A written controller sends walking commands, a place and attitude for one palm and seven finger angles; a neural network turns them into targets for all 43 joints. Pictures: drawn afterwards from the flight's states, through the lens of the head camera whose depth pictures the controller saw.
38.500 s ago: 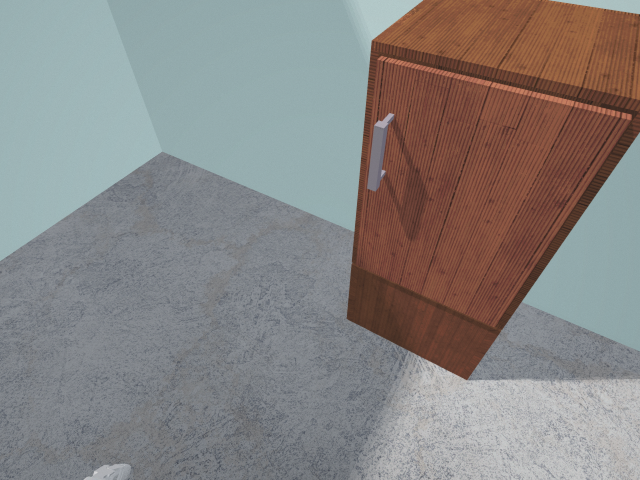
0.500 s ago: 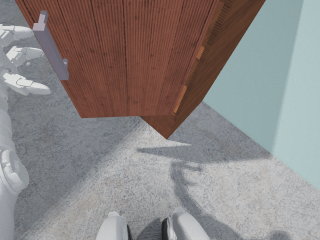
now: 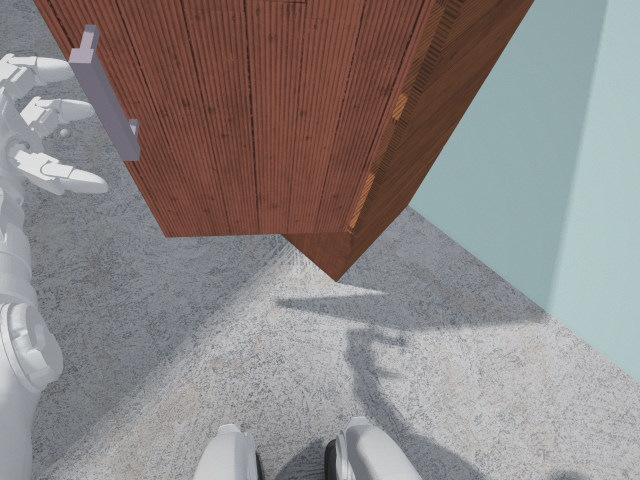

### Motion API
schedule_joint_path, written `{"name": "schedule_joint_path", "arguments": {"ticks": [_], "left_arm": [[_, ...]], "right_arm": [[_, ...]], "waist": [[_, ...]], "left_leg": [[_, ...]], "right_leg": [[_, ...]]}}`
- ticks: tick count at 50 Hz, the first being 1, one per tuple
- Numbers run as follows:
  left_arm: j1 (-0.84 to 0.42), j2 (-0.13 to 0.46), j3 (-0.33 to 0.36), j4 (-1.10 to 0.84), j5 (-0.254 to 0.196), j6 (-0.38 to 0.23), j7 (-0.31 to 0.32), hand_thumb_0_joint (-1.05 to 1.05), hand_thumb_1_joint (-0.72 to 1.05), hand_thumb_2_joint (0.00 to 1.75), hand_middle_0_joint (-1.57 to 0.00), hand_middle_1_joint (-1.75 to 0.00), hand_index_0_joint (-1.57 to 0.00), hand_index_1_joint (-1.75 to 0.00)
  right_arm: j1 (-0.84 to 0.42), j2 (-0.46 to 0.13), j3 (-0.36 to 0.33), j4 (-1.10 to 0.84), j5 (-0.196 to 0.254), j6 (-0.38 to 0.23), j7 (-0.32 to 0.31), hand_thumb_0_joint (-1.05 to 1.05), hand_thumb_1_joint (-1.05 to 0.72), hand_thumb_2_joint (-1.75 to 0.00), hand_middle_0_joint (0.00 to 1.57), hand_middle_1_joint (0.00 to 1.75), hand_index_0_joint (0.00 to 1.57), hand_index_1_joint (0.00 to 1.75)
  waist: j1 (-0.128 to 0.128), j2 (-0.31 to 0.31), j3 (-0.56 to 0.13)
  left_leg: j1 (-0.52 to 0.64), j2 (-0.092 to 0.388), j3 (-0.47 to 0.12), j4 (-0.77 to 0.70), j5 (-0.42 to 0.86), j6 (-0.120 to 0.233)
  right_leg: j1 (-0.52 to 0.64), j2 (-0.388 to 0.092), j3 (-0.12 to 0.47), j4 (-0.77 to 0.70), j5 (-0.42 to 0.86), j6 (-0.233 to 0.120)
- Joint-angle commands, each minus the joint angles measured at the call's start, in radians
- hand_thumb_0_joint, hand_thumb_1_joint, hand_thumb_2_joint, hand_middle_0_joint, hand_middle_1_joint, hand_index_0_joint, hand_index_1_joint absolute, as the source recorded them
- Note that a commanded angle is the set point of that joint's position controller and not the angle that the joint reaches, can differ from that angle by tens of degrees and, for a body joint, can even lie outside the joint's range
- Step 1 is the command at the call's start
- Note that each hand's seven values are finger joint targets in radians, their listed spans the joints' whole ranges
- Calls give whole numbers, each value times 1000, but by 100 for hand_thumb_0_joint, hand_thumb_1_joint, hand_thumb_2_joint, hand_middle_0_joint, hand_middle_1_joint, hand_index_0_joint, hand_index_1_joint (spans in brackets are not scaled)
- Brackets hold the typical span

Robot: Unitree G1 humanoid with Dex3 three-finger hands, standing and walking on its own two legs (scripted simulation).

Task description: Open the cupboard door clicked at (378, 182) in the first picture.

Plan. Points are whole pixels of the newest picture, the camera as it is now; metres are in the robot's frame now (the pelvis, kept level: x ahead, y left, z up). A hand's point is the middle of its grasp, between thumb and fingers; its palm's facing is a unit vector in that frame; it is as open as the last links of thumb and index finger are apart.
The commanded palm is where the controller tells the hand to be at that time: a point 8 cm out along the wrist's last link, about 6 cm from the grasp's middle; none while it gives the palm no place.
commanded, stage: slide the fingers in behind the handle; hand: left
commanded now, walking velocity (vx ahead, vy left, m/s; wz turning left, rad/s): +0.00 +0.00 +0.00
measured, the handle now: (112, 99) +0.55 +0.21 +0.08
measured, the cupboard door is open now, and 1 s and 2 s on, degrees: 47 47 47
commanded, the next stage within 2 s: close the thumb around the handle in 1.54 s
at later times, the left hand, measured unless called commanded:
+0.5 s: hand (100, 133) +0.50 +0.22 +0.08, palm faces -0.01 -1.00 +0.00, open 13.9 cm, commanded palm +0.48 +0.26 +0.08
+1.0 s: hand (128, 137) +0.50 +0.19 +0.08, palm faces +0.00 -1.00 +0.00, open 13.9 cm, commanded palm +0.47 +0.23 +0.08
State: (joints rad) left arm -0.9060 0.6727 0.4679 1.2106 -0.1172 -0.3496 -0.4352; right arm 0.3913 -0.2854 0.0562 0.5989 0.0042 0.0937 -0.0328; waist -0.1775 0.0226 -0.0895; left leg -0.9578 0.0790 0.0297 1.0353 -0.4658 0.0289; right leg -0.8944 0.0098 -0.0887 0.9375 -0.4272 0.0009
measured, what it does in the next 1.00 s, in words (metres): stands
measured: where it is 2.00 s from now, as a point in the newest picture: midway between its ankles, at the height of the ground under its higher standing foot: outside the picture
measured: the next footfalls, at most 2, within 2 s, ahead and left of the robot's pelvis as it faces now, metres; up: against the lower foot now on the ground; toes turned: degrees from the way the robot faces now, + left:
none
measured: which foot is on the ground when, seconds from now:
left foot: down 0.00-1.00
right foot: down 0.00-1.00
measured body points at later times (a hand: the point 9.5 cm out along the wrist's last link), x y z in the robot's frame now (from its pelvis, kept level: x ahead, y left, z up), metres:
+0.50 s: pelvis +0.00 +0.00 +0.00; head +0.13 +0.02 +0.43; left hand +0.50 +0.27 +0.08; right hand +0.00 -0.27 -0.11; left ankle +0.01 +0.10 -0.67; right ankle +0.00 -0.13 -0.67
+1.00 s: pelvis +0.00 +0.00 +0.00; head +0.12 +0.02 +0.43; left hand +0.49 +0.24 +0.08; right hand +0.01 -0.27 -0.11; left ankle +0.01 +0.10 -0.67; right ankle +0.00 -0.13 -0.67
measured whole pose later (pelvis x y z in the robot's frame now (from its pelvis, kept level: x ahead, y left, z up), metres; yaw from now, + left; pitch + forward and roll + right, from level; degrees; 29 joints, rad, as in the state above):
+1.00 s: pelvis +0.00 +0.00 +0.00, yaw +0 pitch +21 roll -3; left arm -0.88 0.48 0.38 1.16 -0.11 -0.39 -0.26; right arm 0.39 -0.27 0.03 0.62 0.00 0.07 -0.01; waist -0.17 0.03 -0.11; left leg -0.93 0.07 0.04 1.03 -0.46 0.02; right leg -0.88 0.00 -0.08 0.95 -0.43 0.00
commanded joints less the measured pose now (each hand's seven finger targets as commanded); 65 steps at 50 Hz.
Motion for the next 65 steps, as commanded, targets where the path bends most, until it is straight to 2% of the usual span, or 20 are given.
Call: {"name": "schedule_joint_path", "arguments": {"ticks": [1,3,5,7,11,15,18,23,25,28,31,32,36,45,46,50,52,55,61,65], "left_arm": [[-395,271,38,-254,-29,-78,3,0,-50,30,-30,-120,-30,-120],[-384,243,23,-236,-36,-72,4,0,-50,30,-30,-120,-30,-120],[-373,271,46,-199,-36,-63,13,0,-50,30,-30,-120,-30,-120],[-400,280,37,-192,-22,-56,22,0,-50,30,-30,-120,-30,-120],[-448,249,16,-259,-20,-93,37,0,-50,30,-30,-120,-30,-120],[-445,182,-23,-225,-24,-87,45,0,-50,30,-30,-120,-30,-120],[-429,198,-1,-240,-17,-79,65,0,-50,30,-30,-120,-30,-120],[-402,215,21,-244,-10,-82,89,0,-50,30,-30,-120,-30,-120],[-401,162,-6,-282,-17,-94,96,0,-50,30,-30,-120,-30,-120],[-370,172,10,-269,-18,-98,101,0,-50,30,-30,-120,-30,-120],[-393,114,-38,-256,-18,-95,104,0,-50,30,-30,-120,-30,-120],[-402,132,-26,-250,-14,-95,109,0,-50,30,-30,-120,-30,-120],[-426,121,-28,-282,-14,-111,122,0,-50,30,-30,-120,-30,-120],[-448,29,-81,-279,-14,-110,157,0,-50,30,-30,-120,-30,-120],[-432,63,-52,-278,-9,-113,164,0,-50,30,-30,-120,-30,-120],[-419,53,-54,-269,-1,-121,182,0,-50,30,-30,-120,-30,-120],[-428,45,-73,-251,8,-118,183,0,-50,30,-30,-120,-30,-120],[-441,-3,-105,-283,0,-128,179,0,-50,30,-30,-120,-30,-120],[-446,-32,-123,-289,0,-137,190,0,-50,30,-30,-120,-30,-120],[-474,-58,-148,-290,-2,-141,191,0,-50,30,-30,-120,-30,-120]], "right_arm": [[186,-191,-77,-38,-8,-15,-10,0,-90,-90,20,30,20,30],[179,-189,-77,-36,-6,-15,-6,0,-90,-90,20,30,20,30],[181,-194,-76,-38,-4,-15,-9,0,-90,-90,20,30,20,30],[173,-192,-72,-41,-2,-16,-12,0,-90,-90,20,30,20,30],[176,-187,-75,-35,-6,-25,-10,0,-90,-90,20,30,20,30],[183,-185,-75,-23,-6,-30,-7,0,-90,-90,20,30,20,30],[187,-188,-80,-23,-9,-29,-3,0,-90,-90,20,30,20,30],[181,-182,-79,-33,-8,-27,2,0,-90,-90,20,30,20,30],[180,-173,-81,-41,-9,-30,6,0,-90,-90,20,30,20,30],[177,-174,-84,-40,-8,-28,9,0,-90,-90,20,30,20,30],[168,-170,-82,-34,-6,-28,10,0,-90,-90,20,30,20,30],[172,-172,-84,-28,-5,-28,8,0,-90,-90,20,30,20,30],[171,-171,-87,-24,-9,-35,8,0,-90,-90,20,30,20,30],[169,-163,-89,-19,-12,-43,16,0,-90,-90,20,30,20,30],[166,-165,-92,-18,-12,-43,16,0,-90,-90,20,30,20,30],[167,-160,-88,-22,-14,-46,21,0,-90,-90,20,30,20,30],[161,-159,-87,-19,-12,-45,20,0,-90,-90,20,30,20,30],[163,-158,-91,-21,-12,-49,22,0,-90,-90,20,30,20,30],[169,-158,-97,-1,-15,-51,26,0,-90,-90,20,30,20,30],[170,-158,-96,7,-15,-54,25,0,-90,-90,20,30,20,30]], "waist": [[15,191,-536],[5,164,-492],[3,104,-442],[-4,114,-423],[-1,191,-493],[-14,172,-458],[-1,152,-499],[13,123,-482],[12,148,-495],[19,119,-497],[1,130,-448],[3,115,-439],[4,137,-487],[-8,121,-468],[6,125,-489],[10,116,-476],[-4,84,-457],[-5,134,-482],[-5,124,-513],[-19,112,-477]], "left_leg": [[485,-35,-87,-92,517,-6],[453,-37,-79,-92,479,-1],[390,-40,-76,-99,425,7],[345,-43,-65,-101,367,10],[451,-39,-83,-99,412,-2],[454,-37,-92,-101,421,-3],[461,-37,-92,-101,440,-3],[403,-43,-75,-104,421,1],[439,-44,-74,-104,452,0],[422,-45,-69,-106,449,0],[413,-46,-67,-109,416,1],[409,-43,-73,-112,402,-1],[442,-43,-79,-105,428,-3],[444,-47,-81,-106,413,-2],[447,-46,-80,-105,422,-5],[418,-52,-72,-103,419,-2],[387,-51,-70,-105,385,0],[443,-51,-76,-105,402,-4],[480,-48,-87,-101,443,-7],[472,-47,-92,-107,423,-5]], "right_leg": [[140,53,38,-74,358,-20],[139,54,41,-84,349,-17],[161,55,43,-89,330,-18],[165,49,54,-94,307,-12],[115,52,44,-83,293,-20],[85,52,36,-82,281,-22],[112,51,37,-82,303,-19],[166,49,45,-81,331,-15],[159,52,43,-79,346,-19],[187,51,45,-81,362,-16],[154,49,46,-89,336,-16],[150,50,44,-88,321,-17],[145,48,45,-79,329,-19],[128,47,40,-80,314,-20],[139,46,42,-79,324,-19],[164,46,45,-76,340,-20],[167,44,49,-78,331,-15],[136,45,44,-77,319,-22],[126,47,40,-76,337,-21],[112,46,36,-78,317,-23]]}}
